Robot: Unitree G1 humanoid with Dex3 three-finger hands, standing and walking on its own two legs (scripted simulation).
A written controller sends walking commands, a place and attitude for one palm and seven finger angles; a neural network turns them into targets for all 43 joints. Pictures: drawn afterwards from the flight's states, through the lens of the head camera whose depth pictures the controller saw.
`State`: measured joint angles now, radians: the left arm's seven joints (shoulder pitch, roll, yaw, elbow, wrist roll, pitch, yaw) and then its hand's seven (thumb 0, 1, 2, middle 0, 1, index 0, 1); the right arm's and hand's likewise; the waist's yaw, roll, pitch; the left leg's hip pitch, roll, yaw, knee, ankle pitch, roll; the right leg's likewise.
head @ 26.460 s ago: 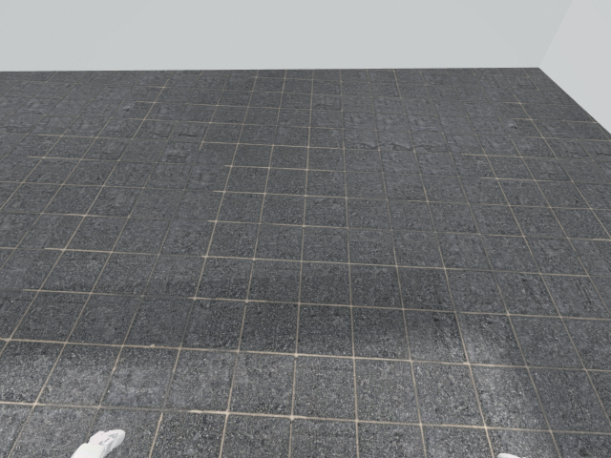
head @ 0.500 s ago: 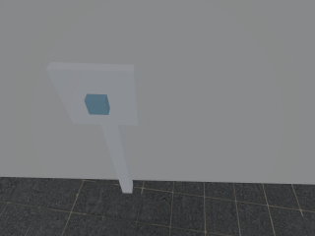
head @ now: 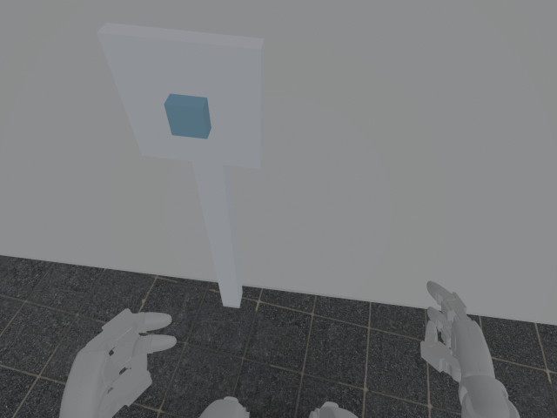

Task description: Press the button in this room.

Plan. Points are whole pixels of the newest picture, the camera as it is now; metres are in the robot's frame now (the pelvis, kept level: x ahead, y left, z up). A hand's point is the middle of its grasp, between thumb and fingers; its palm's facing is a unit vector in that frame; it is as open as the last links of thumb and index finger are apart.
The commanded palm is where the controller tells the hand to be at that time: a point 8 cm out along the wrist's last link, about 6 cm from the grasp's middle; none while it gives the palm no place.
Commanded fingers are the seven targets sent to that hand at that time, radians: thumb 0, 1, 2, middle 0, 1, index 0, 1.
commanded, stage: raise the hand and make a fist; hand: left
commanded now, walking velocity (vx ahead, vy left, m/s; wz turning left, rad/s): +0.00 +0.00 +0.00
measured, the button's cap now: (189, 115) +0.50 +0.20 +0.15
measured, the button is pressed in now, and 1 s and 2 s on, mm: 0 0 0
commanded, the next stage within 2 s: aim a knuckle at the button in 1.48 s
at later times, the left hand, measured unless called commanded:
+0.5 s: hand (126, 300) +0.23 +0.21 +0.09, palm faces +0.06 -0.99 -0.09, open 3.1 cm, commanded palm +0.19 +0.26 +0.09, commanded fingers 0.00 0.90 0.90 -1.30 -1.50 -1.30 -1.50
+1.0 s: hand (98, 260) +0.25 +0.24 +0.13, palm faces +0.03 -1.00 -0.07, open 3.1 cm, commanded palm +0.23 +0.30 +0.14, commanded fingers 0.00 0.90 0.90 -1.30 -1.50 -1.30 -1.50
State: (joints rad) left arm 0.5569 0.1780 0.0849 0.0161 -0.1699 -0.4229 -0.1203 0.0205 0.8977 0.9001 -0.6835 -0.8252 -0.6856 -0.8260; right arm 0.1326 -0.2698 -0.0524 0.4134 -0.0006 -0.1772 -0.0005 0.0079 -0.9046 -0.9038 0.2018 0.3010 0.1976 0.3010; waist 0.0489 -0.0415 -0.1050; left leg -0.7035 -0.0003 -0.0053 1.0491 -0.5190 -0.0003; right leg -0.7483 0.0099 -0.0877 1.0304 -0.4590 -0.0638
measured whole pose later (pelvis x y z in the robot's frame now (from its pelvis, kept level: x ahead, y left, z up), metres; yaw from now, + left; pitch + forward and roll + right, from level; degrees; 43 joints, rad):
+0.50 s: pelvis +0.01 +0.02 +0.02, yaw +0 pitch +10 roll -2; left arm 0.47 0.23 0.16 -0.16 -0.25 -0.35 -0.17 0.02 0.90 0.90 -1.26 -1.46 -1.26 -1.46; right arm 0.31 -0.27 0.00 0.55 0.02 -0.20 -0.04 0.01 -0.90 -0.90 0.21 0.30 0.20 0.30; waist 0.00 0.04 -0.08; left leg -0.64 -0.01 0.00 0.96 -0.50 0.03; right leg -0.66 0.01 -0.08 0.91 -0.42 -0.03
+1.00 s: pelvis +0.03 +0.04 +0.04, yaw +0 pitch +5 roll -2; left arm 0.34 0.28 0.21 -0.13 -0.29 -0.13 -0.26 0.02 0.89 0.90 -1.30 -1.50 -1.30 -1.50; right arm 0.25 -0.23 0.07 0.53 0.03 -0.22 -0.06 0.01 -0.90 -0.90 0.21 0.30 0.20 0.30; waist 0.03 0.05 -0.08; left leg -0.44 -0.02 0.00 0.80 -0.46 0.05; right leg -0.46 0.00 -0.08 0.74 -0.37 -0.01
